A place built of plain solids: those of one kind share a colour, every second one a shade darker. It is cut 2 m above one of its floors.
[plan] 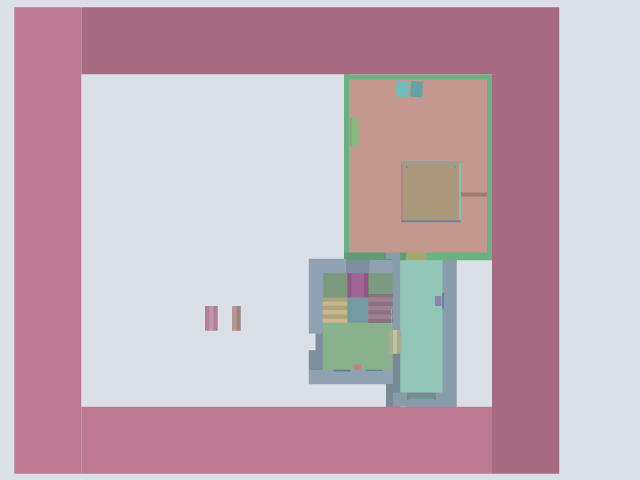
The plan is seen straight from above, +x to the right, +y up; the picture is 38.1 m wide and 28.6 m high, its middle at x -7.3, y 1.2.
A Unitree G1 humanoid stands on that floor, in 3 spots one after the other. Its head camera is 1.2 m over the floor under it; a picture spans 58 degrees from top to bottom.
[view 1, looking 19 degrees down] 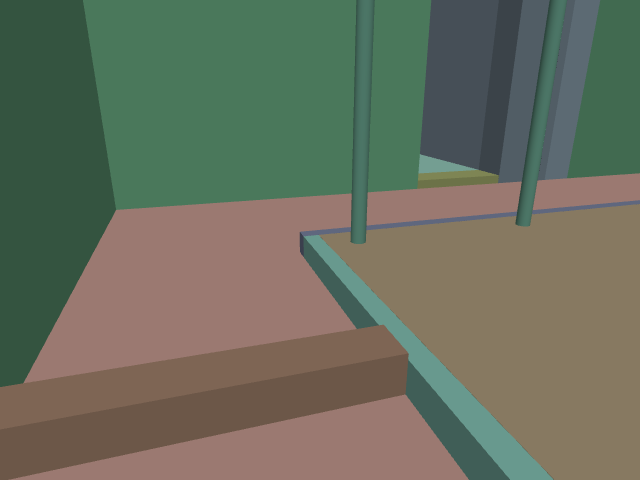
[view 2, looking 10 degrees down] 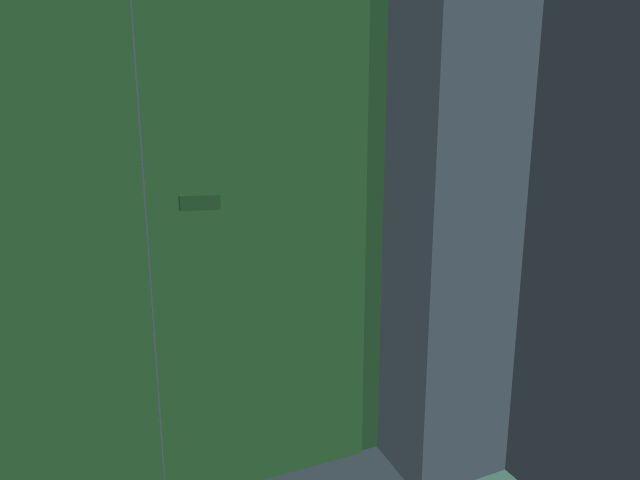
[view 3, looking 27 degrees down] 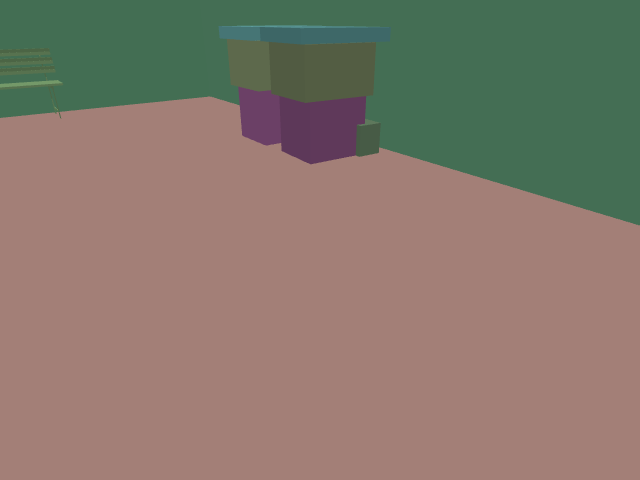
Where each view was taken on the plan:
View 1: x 1.88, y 5.36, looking -107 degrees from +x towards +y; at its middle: wall_kerbw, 3.17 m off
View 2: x -1.26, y -6.73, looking -112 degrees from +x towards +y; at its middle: street_door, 1.59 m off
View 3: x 1.88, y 7.56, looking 143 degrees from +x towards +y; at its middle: floor_yard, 2.64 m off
